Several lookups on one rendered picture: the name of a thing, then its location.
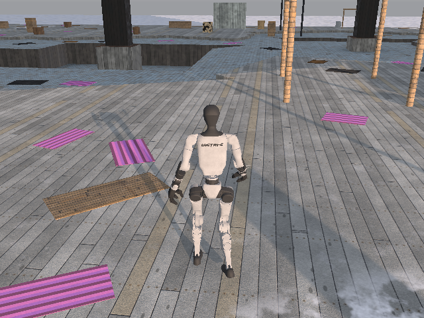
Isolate robot left forearm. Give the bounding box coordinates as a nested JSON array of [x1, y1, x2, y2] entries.
[[170, 161, 186, 191]]

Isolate left robot hand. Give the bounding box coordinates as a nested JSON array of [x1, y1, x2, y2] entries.
[[168, 188, 184, 205]]

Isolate left robot upper arm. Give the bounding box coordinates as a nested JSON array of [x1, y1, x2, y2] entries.
[[180, 134, 198, 172]]

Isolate humanoid robot torso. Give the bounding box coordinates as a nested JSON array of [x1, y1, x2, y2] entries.
[[196, 130, 227, 199]]

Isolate right robot upper arm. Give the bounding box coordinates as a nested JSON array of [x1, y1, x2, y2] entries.
[[225, 133, 244, 168]]

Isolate robot right forearm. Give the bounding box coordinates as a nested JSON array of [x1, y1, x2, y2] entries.
[[237, 158, 246, 176]]

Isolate right robot hand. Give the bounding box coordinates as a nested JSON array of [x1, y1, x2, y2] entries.
[[232, 172, 247, 182]]

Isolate robot right shin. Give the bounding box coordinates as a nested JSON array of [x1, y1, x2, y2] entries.
[[219, 222, 232, 269]]

